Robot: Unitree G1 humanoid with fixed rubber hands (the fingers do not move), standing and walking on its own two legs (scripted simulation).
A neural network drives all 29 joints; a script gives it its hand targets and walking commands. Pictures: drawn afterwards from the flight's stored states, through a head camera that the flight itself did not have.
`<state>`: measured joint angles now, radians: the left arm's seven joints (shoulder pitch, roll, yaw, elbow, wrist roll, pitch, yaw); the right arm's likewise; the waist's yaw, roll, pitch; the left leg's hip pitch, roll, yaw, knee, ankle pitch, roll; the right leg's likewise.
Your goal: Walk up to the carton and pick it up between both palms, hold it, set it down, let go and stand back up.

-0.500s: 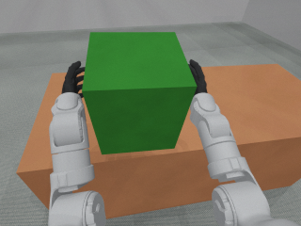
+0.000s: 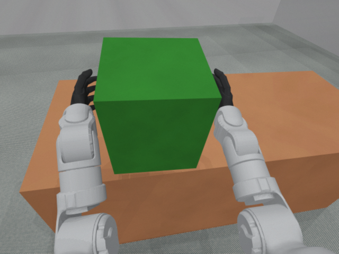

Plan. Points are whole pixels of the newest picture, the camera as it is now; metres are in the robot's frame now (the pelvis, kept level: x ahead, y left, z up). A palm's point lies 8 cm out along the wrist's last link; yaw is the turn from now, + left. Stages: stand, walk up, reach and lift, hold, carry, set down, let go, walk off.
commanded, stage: hold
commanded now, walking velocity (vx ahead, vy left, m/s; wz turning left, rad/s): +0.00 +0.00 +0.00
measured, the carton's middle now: (154, 109) +0.40 +0.01 +0.16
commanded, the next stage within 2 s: none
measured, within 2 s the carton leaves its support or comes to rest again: neither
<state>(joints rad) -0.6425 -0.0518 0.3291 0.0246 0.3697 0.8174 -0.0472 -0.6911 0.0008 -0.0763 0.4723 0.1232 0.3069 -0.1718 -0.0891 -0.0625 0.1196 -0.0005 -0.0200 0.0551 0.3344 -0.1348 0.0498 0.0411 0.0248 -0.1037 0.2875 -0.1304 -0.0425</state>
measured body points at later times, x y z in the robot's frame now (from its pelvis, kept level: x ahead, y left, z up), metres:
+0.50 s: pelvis +0.00 +0.00 +0.00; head -0.03 +0.03 +0.45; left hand +0.38 +0.16 +0.20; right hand +0.38 -0.14 +0.20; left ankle +0.05 +0.08 -0.75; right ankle +0.04 -0.09 -0.75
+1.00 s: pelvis +0.00 +0.00 +0.00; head -0.04 +0.02 +0.45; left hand +0.38 +0.16 +0.20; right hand +0.38 -0.15 +0.20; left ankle +0.05 +0.08 -0.75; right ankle +0.04 -0.09 -0.75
